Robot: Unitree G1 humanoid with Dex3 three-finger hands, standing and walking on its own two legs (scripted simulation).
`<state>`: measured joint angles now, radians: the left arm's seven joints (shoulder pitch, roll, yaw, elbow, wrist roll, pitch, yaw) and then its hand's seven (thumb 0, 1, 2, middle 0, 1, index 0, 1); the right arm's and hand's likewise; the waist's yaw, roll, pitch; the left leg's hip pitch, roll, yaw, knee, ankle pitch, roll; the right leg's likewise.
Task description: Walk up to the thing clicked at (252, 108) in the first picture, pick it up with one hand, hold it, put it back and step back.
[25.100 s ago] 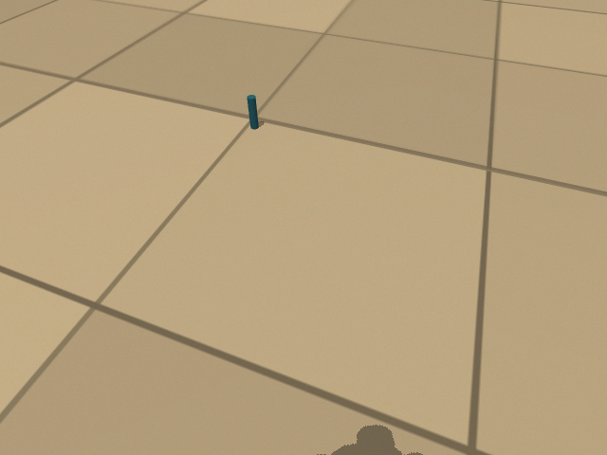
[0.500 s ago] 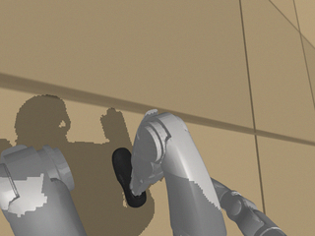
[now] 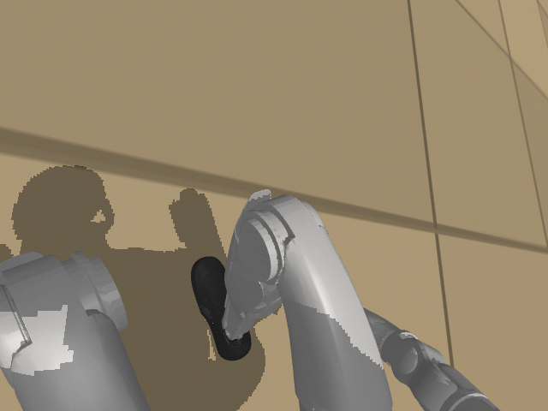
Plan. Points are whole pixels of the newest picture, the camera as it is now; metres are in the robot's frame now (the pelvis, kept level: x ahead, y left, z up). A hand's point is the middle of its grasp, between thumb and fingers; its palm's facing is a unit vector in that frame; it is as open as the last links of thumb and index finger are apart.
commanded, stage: open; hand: left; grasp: from the side
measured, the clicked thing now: out of the picture +0.47 +0.27 -0.20
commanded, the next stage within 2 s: withdraw in 0.06 s
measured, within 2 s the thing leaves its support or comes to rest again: neither
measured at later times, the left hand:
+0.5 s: hand out of the picture +0.47 +0.31 -0.12, palm faces +0.36 -0.93 -0.03, open 14.5 cm
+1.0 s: hand out of the picture +0.39 +0.38 +0.00, palm faces +0.25 -0.87 -0.43, open 17.1 cm
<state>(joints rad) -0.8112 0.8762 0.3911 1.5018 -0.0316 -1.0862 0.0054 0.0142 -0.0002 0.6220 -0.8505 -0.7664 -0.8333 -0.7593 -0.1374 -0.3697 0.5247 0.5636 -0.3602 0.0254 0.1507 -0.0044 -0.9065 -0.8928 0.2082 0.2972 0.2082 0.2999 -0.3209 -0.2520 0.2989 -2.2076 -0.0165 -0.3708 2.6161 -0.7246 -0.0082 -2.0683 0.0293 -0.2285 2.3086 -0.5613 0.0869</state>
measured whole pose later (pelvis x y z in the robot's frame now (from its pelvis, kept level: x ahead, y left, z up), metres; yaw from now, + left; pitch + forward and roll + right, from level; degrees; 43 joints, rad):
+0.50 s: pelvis +0.00 +0.00 +0.00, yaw +1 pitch +17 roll -18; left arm -0.77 0.87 0.51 1.26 -0.01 -0.99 -0.04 0.00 -0.23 0.28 -0.31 -0.25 -0.31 -0.26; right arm -0.08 -0.36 0.47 0.56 -0.32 0.07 0.14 0.00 -0.90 -0.90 0.21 0.30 0.21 0.30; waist -0.29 -0.22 0.26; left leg -2.21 -0.01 -0.34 2.59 -0.72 0.00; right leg -2.08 0.02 -0.21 2.30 -0.56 0.07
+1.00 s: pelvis +0.01 +0.00 +0.07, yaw +8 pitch +32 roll -10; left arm -0.54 0.68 0.36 0.87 0.12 -0.33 -0.07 -0.01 -0.51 0.10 -0.09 -0.08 -0.09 -0.08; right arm 0.13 -0.28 0.09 0.58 -0.05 0.18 0.07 0.00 -0.92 -0.91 0.21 0.30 0.21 0.30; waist -0.13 0.00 -0.11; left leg -2.17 0.01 -0.11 2.30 -0.70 0.04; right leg -2.11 -0.03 -0.04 2.16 -0.61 0.04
